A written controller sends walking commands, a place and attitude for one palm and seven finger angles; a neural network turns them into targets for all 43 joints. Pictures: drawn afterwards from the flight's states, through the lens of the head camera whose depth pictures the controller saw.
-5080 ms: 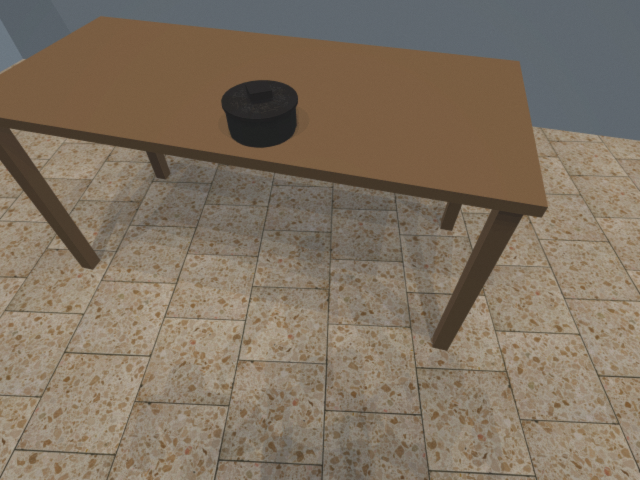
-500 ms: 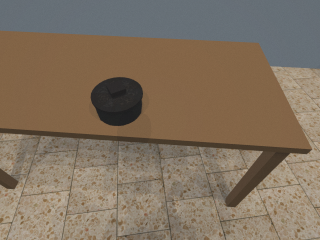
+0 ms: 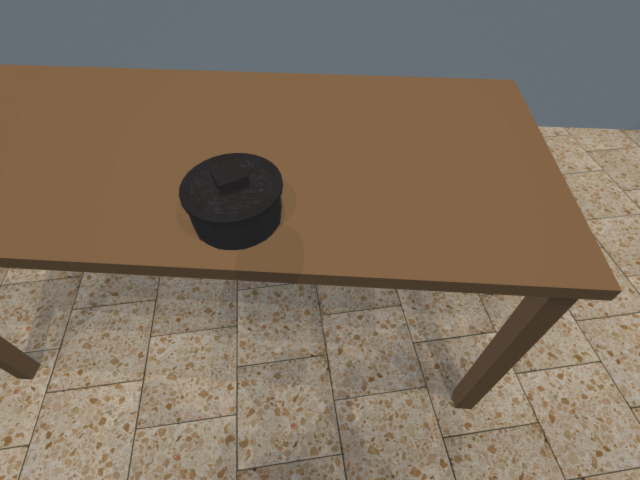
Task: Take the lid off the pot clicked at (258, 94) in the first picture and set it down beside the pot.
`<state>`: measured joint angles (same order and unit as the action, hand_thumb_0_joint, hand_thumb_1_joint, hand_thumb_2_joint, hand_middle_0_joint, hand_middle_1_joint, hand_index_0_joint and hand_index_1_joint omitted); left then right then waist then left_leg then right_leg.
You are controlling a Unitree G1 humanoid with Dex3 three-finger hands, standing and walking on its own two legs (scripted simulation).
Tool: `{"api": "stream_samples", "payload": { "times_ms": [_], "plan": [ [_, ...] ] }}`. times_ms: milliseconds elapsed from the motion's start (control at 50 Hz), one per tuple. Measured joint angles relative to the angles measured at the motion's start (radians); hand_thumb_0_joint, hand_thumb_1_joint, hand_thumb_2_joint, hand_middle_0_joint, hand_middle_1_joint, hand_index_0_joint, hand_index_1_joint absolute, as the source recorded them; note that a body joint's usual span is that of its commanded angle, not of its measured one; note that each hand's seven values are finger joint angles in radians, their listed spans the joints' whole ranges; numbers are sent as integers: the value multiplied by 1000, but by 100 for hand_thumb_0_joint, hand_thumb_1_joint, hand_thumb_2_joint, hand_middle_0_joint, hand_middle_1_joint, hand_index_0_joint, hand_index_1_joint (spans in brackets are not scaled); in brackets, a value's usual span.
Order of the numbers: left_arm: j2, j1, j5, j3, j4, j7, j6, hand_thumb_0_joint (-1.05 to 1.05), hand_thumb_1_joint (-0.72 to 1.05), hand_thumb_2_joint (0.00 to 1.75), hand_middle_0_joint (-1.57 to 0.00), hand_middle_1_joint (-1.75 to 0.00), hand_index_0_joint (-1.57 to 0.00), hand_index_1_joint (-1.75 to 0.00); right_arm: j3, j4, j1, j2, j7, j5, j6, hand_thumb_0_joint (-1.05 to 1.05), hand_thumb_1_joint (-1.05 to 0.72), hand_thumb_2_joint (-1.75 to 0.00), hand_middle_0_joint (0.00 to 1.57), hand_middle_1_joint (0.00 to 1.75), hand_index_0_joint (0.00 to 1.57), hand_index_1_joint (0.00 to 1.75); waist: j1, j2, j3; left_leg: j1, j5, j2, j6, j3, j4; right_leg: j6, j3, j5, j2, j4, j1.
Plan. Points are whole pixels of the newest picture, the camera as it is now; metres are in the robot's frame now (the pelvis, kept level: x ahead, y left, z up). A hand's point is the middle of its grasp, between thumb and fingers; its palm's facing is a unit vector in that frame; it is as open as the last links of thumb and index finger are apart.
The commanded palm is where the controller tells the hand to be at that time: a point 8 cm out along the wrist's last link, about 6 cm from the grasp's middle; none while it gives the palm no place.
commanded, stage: shuffle to correct the standing spot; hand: left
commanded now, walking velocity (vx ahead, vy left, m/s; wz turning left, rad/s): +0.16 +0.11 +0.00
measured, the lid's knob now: (229, 176) +0.56 +0.20 +0.04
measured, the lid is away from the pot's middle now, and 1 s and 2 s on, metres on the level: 0.00 0.00 0.00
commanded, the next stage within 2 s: come to a stop and stand still in 0.52 s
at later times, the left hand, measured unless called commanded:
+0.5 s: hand out of the picture +0.06 +0.20 -0.17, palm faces +0.09 -0.97 -0.24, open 7.4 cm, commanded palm none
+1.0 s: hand (151, 475) +0.15 +0.26 -0.17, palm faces +0.06 -0.97 -0.25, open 7.4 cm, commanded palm none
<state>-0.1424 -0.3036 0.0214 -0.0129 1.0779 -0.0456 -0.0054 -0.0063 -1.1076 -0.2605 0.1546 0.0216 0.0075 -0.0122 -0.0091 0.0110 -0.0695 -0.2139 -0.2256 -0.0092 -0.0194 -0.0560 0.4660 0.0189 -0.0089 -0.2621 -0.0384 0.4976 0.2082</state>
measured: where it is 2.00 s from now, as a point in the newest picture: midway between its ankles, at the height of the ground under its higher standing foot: outside the picture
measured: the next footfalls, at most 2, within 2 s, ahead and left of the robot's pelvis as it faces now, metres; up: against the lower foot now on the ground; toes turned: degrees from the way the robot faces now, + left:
left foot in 0.70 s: +0.16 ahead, +0.22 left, +0.00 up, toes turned +5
right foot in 0.94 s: +0.13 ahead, -0.04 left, +0.00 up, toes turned -1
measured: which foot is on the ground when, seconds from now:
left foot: down 0.00-0.44, up 0.46-0.68, down 0.70-1.00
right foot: down 0.00-0.70, up 0.72-0.92, down 0.94-1.00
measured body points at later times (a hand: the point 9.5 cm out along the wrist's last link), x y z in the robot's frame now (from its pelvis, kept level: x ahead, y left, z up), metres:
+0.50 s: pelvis +0.06 +0.02 -0.01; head +0.09 +0.01 +0.44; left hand +0.06 +0.25 -0.15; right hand +0.04 -0.19 -0.17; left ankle +0.02 +0.11 -0.70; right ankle +0.02 -0.10 -0.74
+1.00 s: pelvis +0.10 +0.07 -0.01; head +0.11 +0.06 +0.44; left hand +0.15 +0.31 -0.15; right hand +0.18 -0.15 -0.16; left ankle +0.12 +0.21 -0.74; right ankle +0.09 -0.04 -0.74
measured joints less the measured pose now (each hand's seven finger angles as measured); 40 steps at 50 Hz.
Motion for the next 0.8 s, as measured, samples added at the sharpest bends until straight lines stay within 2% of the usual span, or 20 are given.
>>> {"api": "stream_samples", "payload": {
  "times_ms": [180, 260, 300, 360, 400, 420, 440, 500, 560, 600, 660, 700, 720, 760, 800],
  "plan": [
    [4, -20, 5, 19, -23, 11, 8, 0, 90, 90, -21, -30, -20, -29, -7, 20, -53, -1, -8, 15, 16, 1, -91, -90, 20, 30, 20, 29, -1, 10, 17, -34, -55, 3, 1, 3, 73, -8, -3, -42, 1, 43, 18],
    [-8, -29, 6, 31, -26, 13, 15, 0, 90, 90, -21, -30, -20, -29, -8, 27, -79, -4, -6, 16, 4, 1, -91, -90, 20, 30, 20, 29, -3, -9, 15, -25, -80, -13, -19, -10, 85, -5, 9, -75, -15, 72, 20],
    [-13, -26, 8, 34, -26, 13, 16, 0, 90, 90, -21, -30, -20, -29, -6, 32, -93, -8, -3, 13, -7, 1, -91, -90, 20, 30, 20, 29, -3, -16, 13, -16, -89, -23, -28, -17, 80, -26, 12, -95, -25, 97, 26],
    [-17, -12, 7, 34, -25, 11, 10, 0, 91, 90, -20, -30, -20, -29, -2, 33, -107, -15, 4, 11, -18, 1, -91, -90, 20, 30, 20, 29, -7, -14, 10, 7, -93, -33, -38, -25, 59, -42, -22, -163, -30, 156, 43],
    [-17, -1, 5, 34, -32, 10, 0, 0, 91, 90, -20, -30, -20, -29, 3, 34, -113, -20, 6, 10, -19, 1, -90, -90, 20, 30, 20, 29, -8, -11, 8, 15, -99, -39, -37, -26, 57, -52, -41, -130, -24, 116, 33],
    [-13, 5, 4, 36, -36, 8, -9, 0, 91, 90, -20, -30, -20, -29, 4, 33, -114, -21, 7, 8, -18, 1, -90, -90, 20, 30, 20, 29, -6, -4, 5, 10, -109, -40, -34, -20, 73, -49, -42, -75, -21, 98, 25],
    [-7, 10, 3, 38, -40, 7, -18, 0, 91, 90, -20, -30, -20, -29, 4, 30, -112, -19, 6, 6, -13, 1, -90, -90, 20, 30, 20, 29, -5, 8, 3, -5, -116, -35, -27, -11, 110, -37, -52, -73, -18, 96, 16],
    [10, 5, 6, 40, -56, 5, -37, 0, 91, 90, -20, -30, -20, -29, -7, 28, -87, -10, 1, 9, 13, 1, -90, -90, 20, 30, 20, 30, -11, 23, 9, -117, -239, -20, 17, -4, 378, -21, -75, -100, -25, 54, -22],
    [23, -8, 11, 41, -55, 1, -35, 0, 90, 90, -20, -30, -20, -29, -25, 58, -38, 9, -10, 11, 27, 1, -90, -90, 20, 30, 20, 30, -11, 23, 3, -221, -241, 16, 38, 5, 547, -9, -77, -78, -36, -10, -59],
    [24, -10, 15, 41, -45, 4, -29, 0, 90, 90, -20, -30, -20, -29, -35, 85, -5, 25, -12, 9, 30, 2, -92, -90, 20, 30, 20, 30, -2, 11, -8, -256, -222, 43, 46, 8, 541, 8, -77, -71, -53, -33, -76],
    [14, -6, 14, 45, -40, 12, -16, 0, 90, 90, -21, -30, -20, -29, -40, 124, 34, 42, -20, 2, 14, 2, -92, -90, 20, 30, 20, 29, 1, -19, -30, -221, -116, 73, 51, -5, 348, 36, -69, -92, -86, -16, -88],
    [8, -6, 6, 44, -47, 15, -7, 0, 90, 90, -21, -30, -20, -30, -35, 148, 44, 60, -18, 2, -9, 1, -92, -90, 20, 30, 20, 29, -5, -18, -43, -141, 90, 88, 44, -13, 153, 42, -58, -132, -93, 68, -70],
    [0, 2, -1, 42, -48, 16, -1, 0, 90, 90, -21, -30, -20, -30, -36, 151, 51, 62, -13, 3, -20, 1, -92, -90, 20, 30, 20, 29, -6, -23, -51, -118, 74, 87, 41, -24, 136, 31, -43, -159, -99, 157, -39],
    [-36, 34, -11, 45, -55, 10, 19, 0, 90, 90, -21, -30, -20, -30, -29, 154, 70, 37, -4, 3, -19, 1, -92, -90, 20, 30, 20, 29, -10, -67, -73, -92, -22, 68, 34, -48, 148, 13, 26, -267, -84, 397, 47],
    [-64, 70, -15, 49, -60, -1, 37, 1, 90, 90, -21, -30, -20, -29, -15, 150, 68, 10, 1, 5, -14, 1, -91, -90, 20, 30, 20, 29, -8, -88, -62, -80, -40, 60, 33, -44, 130, 9, 35, -297, -47, 555, 114]
  ]
}}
